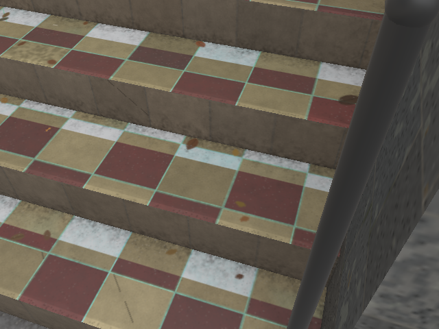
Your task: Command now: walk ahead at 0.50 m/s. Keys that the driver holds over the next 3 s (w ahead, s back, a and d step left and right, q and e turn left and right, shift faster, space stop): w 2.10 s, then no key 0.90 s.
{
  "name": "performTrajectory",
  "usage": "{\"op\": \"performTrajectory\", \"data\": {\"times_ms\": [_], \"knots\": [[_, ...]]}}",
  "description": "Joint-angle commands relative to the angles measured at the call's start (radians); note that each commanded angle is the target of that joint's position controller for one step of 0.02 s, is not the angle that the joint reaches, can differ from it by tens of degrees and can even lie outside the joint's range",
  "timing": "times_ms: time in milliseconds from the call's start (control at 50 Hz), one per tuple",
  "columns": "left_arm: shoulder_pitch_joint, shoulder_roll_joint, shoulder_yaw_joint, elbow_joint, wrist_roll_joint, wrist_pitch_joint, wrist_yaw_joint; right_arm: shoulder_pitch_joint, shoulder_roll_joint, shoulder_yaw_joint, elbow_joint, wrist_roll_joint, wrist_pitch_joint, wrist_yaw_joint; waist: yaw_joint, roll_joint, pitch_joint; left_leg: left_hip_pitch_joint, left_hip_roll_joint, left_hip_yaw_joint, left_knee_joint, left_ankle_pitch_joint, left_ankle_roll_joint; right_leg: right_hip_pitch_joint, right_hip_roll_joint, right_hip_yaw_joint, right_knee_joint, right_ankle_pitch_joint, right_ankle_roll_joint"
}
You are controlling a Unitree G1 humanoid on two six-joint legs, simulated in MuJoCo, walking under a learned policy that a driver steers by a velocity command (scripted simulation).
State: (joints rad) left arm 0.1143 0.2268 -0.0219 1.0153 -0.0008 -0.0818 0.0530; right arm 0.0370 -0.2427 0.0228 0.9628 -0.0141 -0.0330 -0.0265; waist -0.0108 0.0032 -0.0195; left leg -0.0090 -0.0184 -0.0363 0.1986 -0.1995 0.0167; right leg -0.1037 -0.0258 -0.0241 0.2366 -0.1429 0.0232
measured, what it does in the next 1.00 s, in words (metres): stands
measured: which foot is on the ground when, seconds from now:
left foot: down 0.00-1.00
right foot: down 0.00-1.00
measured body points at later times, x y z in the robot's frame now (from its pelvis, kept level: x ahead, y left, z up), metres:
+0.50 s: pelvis +0.00 +0.00 +0.00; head +0.00 +0.00 +0.45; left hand +0.12 +0.25 -0.13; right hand +0.15 -0.25 -0.12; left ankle -0.06 +0.11 -0.75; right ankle -0.01 -0.13 -0.75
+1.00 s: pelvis +0.00 +0.00 +0.00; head +0.00 +0.00 +0.45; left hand +0.11 +0.25 -0.13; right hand +0.15 -0.25 -0.12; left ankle -0.06 +0.11 -0.75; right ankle -0.01 -0.13 -0.75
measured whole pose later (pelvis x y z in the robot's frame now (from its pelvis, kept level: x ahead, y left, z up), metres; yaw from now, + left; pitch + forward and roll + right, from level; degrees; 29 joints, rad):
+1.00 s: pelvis +0.00 +0.00 +0.00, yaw +0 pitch +1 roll +0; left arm 0.12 0.23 -0.02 1.03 0.00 -0.09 0.05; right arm 0.05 -0.24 0.03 0.97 -0.01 -0.04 -0.03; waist -0.01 0.00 -0.02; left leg -0.01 -0.02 -0.04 0.19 -0.20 0.01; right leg -0.10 -0.03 -0.02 0.23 -0.14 0.02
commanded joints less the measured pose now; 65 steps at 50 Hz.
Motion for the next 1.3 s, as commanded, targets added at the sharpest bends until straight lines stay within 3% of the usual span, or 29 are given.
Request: {"op": "performTrajectory", "data": {"times_ms": [20,100,120,180,220,280,300,340,420,440,480,580,600,640,740,760,800,880,900,940,1040,1060,1080,1140,1160,1180,1260,1280,1300], "knots": [[-0.037,0.094,0.017,-0.048,-0.004,-0.012,0.006,-0.069,-0.107,-0.020,-0.053,0.002,-0.014,-0.003,0.002,-0.013,-0.060,-0.029,0.132,-0.081,-0.010,0.265,0.017,0.065,-0.099,0.083,-0.001,0.222,-0.030],[-0.046,0.122,0.021,-0.053,0.015,-0.010,0.000,-0.093,-0.118,-0.023,-0.077,-0.005,-0.011,-0.001,-0.005,0.025,-0.035,-0.039,0.136,-0.071,0.003,0.359,0.018,0.051,-0.119,0.079,0.015,0.318,-0.035],[-0.023,0.104,0.022,-0.044,-0.004,-0.012,0.004,-0.062,-0.111,-0.022,-0.050,0.001,-0.014,-0.003,0.004,0.001,-0.087,-0.017,0.134,-0.081,-0.003,0.305,0.018,0.079,-0.102,0.082,0.010,0.260,-0.034],[-0.045,0.119,0.019,-0.051,0.012,-0.010,0.000,-0.094,-0.114,-0.023,-0.077,-0.002,-0.011,-0.001,-0.007,0.015,-0.044,-0.032,0.137,-0.070,0.008,0.356,0.020,0.054,-0.119,0.079,0.016,0.321,-0.033],[-0.025,0.098,0.019,-0.045,-0.007,-0.011,0.003,-0.055,-0.110,-0.022,-0.051,0.003,-0.012,-0.003,0.002,-0.010,-0.096,-0.013,0.134,-0.081,-0.001,0.304,0.018,0.082,-0.100,0.078,0.012,0.260,-0.031],[-0.032,0.094,0.018,-0.042,-0.002,-0.018,0.005,-0.065,-0.108,-0.018,-0.048,0.002,-0.016,-0.004,0.004,-0.009,-0.048,-0.032,0.133,-0.083,-0.016,0.267,0.020,0.061,-0.099,0.083,-0.003,0.225,-0.032],[-0.042,0.121,0.020,-0.047,0.013,-0.015,-0.001,-0.089,-0.117,-0.022,-0.076,-0.001,-0.012,-0.002,-0.007,0.018,-0.032,-0.040,0.137,-0.072,0.000,0.350,0.022,0.050,-0.118,0.079,0.013,0.315,-0.035],[-0.030,0.106,0.019,-0.047,-0.009,-0.017,0.001,-0.057,-0.102,-0.017,-0.054,-0.001,-0.019,-0.004,0.001,-0.017,-0.096,-0.019,0.144,-0.079,-0.012,0.302,0.012,0.090,-0.099,0.077,0.007,0.263,-0.034],[-0.028,0.100,0.020,-0.039,-0.001,-0.018,0.005,-0.065,-0.108,-0.017,-0.048,0.003,-0.017,-0.003,0.006,0.002,-0.042,-0.039,0.132,-0.083,-0.020,0.262,0.019,0.061,-0.100,0.084,-0.004,0.222,-0.034],[-0.039,0.124,0.022,-0.044,0.014,-0.016,-0.001,-0.086,-0.117,-0.021,-0.075,0.000,-0.013,-0.002,-0.006,0.023,-0.032,-0.043,0.137,-0.072,-0.002,0.349,0.021,0.051,-0.119,0.079,0.013,0.315,-0.035],[-0.030,0.106,0.019,-0.046,-0.009,-0.018,0.001,-0.055,-0.102,-0.017,-0.054,0.000,-0.019,-0.004,0.001,-0.017,-0.097,-0.018,0.144,-0.078,-0.011,0.300,0.012,0.089,-0.099,0.076,0.006,0.263,-0.034],[-0.025,0.102,0.021,-0.036,-0.001,-0.019,0.004,-0.062,-0.108,-0.017,-0.046,0.002,-0.018,-0.004,0.005,0.005,-0.044,-0.040,0.133,-0.083,-0.020,0.264,0.018,0.062,-0.100,0.084,-0.004,0.226,-0.034],[-0.039,0.129,0.023,-0.045,0.014,-0.012,-0.001,-0.092,-0.119,-0.022,-0.076,-0.003,-0.013,-0.001,-0.005,0.029,-0.034,-0.041,0.135,-0.069,0.005,0.351,0.019,0.052,-0.120,0.081,0.015,0.318,-0.034],[-0.017,0.096,0.021,-0.039,-0.009,-0.019,0.002,-0.043,-0.110,-0.019,-0.047,0.004,-0.015,-0.004,0.003,-0.012,-0.099,-0.011,0.135,-0.081,-0.005,0.304,0.020,0.083,-0.101,0.077,0.011,0.265,-0.033],[-0.024,0.101,0.022,-0.035,-0.001,-0.019,0.005,-0.060,-0.109,-0.017,-0.044,0.002,-0.018,-0.004,0.005,0.003,-0.043,-0.039,0.132,-0.083,-0.019,0.264,0.018,0.062,-0.100,0.085,-0.005,0.227,-0.034],[-0.035,0.124,0.023,-0.042,0.013,-0.017,-0.001,-0.082,-0.119,-0.021,-0.072,-0.001,-0.013,-0.002,-0.006,0.022,-0.036,-0.041,0.136,-0.071,0.001,0.351,0.021,0.053,-0.118,0.080,0.013,0.322,-0.035],[-0.014,0.097,0.022,-0.037,-0.009,-0.020,0.003,-0.043,-0.110,-0.019,-0.047,0.003,-0.016,-0.004,0.003,-0.010,-0.100,-0.011,0.135,-0.081,-0.004,0.304,0.019,0.084,-0.101,0.078,0.011,0.268,-0.033],[-0.024,0.099,0.021,-0.035,-0.001,-0.019,0.005,-0.061,-0.108,-0.017,-0.046,0.002,-0.017,-0.004,0.005,-0.002,-0.041,-0.040,0.131,-0.083,-0.019,0.257,0.017,0.058,-0.099,0.084,-0.007,0.222,-0.033],[-0.035,0.123,0.023,-0.041,0.014,-0.016,-0.001,-0.082,-0.118,-0.021,-0.073,-0.001,-0.012,-0.003,-0.007,0.020,-0.031,-0.044,0.136,-0.071,-0.001,0.343,0.020,0.050,-0.118,0.080,0.011,0.315,-0.035],[-0.013,0.098,0.022,-0.036,-0.009,-0.019,0.002,-0.042,-0.110,-0.019,-0.047,0.003,-0.015,-0.004,0.003,-0.008,-0.097,-0.013,0.134,-0.081,-0.005,0.300,0.018,0.083,-0.101,0.078,0.009,0.263,-0.033],[-0.022,0.101,0.023,-0.034,-0.001,-0.019,0.004,-0.059,-0.108,-0.017,-0.044,0.002,-0.018,-0.005,0.005,0.004,-0.041,-0.041,0.132,-0.082,-0.020,0.258,0.016,0.062,-0.100,0.085,-0.006,0.224,-0.034],[-0.035,0.128,0.025,-0.043,0.014,-0.012,-0.001,-0.090,-0.119,-0.022,-0.075,-0.004,-0.013,-0.002,-0.004,0.028,-0.031,-0.043,0.134,-0.069,0.004,0.344,0.018,0.052,-0.119,0.082,0.013,0.317,-0.034],[-0.014,0.102,0.025,-0.035,-0.005,-0.018,0.003,-0.048,-0.109,-0.018,-0.045,0.002,-0.016,-0.004,0.004,-0.003,-0.086,-0.021,0.134,-0.081,-0.010,0.291,0.018,0.080,-0.101,0.082,0.005,0.258,-0.035],[-0.027,0.101,0.022,-0.038,-0.002,-0.014,0.006,-0.067,-0.109,-0.019,-0.047,0.001,-0.017,-0.004,0.004,-0.001,-0.052,-0.035,0.131,-0.080,-0.011,0.266,0.014,0.064,-0.100,0.085,-0.003,0.229,-0.031],[-0.039,0.122,0.023,-0.045,0.013,-0.010,0.000,-0.090,-0.115,-0.022,-0.076,-0.003,-0.011,-0.002,-0.007,0.017,-0.036,-0.039,0.135,-0.069,0.006,0.342,0.016,0.050,-0.118,0.080,0.012,0.316,-0.033],[-0.019,0.102,0.024,-0.038,-0.004,-0.012,0.004,-0.058,-0.110,-0.020,-0.048,0.001,-0.014,-0.004,0.004,-0.001,-0.081,-0.022,0.132,-0.080,-0.005,0.288,0.015,0.075,-0.100,0.082,0.005,0.253,-0.032],[-0.026,0.101,0.021,-0.039,-0.002,-0.012,0.006,-0.067,-0.109,-0.020,-0.047,0.001,-0.015,-0.004,0.004,-0.003,-0.047,-0.036,0.131,-0.081,-0.011,0.266,0.013,0.063,-0.099,0.086,-0.004,0.232,-0.031],[-0.038,0.123,0.023,-0.046,0.013,-0.010,0.000,-0.090,-0.115,-0.023,-0.074,-0.003,-0.010,-0.002,-0.007,0.017,-0.036,-0.038,0.135,-0.069,0.005,0.346,0.016,0.053,-0.118,0.081,0.013,0.322,-0.033],[-0.031,0.122,0.023,-0.047,0.009,-0.010,-0.002,-0.081,-0.116,-0.024,-0.075,-0.003,-0.009,-0.002,-0.007,0.018,-0.073,-0.020,0.136,-0.068,0.014,0.373,0.016,0.067,-0.119,0.077,0.023,0.348,-0.033]]}}
Next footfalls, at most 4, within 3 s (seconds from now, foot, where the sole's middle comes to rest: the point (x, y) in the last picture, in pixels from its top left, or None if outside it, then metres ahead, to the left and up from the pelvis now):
none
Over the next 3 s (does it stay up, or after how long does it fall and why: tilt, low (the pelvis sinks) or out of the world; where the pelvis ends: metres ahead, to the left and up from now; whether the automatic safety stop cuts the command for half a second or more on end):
stays up -0.02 0.00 -0.01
